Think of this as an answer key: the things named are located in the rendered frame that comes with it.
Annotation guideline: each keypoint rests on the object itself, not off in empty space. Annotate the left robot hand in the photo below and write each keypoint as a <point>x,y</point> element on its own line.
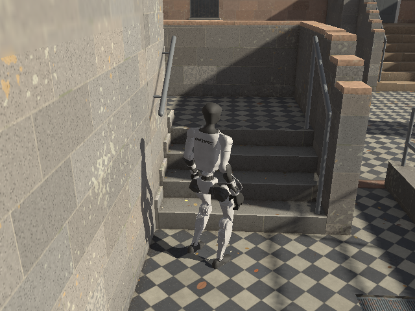
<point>197,174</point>

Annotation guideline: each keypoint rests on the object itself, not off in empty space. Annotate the robot right forearm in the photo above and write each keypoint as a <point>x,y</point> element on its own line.
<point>233,188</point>

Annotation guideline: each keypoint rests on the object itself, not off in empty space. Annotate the robot head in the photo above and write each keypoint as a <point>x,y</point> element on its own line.
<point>211,112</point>

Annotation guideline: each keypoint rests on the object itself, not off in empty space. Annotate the robot left forearm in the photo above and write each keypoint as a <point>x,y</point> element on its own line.
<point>192,166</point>

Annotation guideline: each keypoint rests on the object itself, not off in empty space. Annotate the left robot upper arm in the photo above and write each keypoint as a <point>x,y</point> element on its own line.
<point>189,144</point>

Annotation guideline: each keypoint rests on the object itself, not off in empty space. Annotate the right robot hand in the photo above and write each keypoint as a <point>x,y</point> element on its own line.
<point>238,200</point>

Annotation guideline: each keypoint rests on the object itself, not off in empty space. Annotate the right robot upper arm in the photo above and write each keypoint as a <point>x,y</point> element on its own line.
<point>226,143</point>

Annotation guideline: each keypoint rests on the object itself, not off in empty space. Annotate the left robot shin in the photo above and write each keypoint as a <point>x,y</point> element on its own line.
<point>200,224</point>

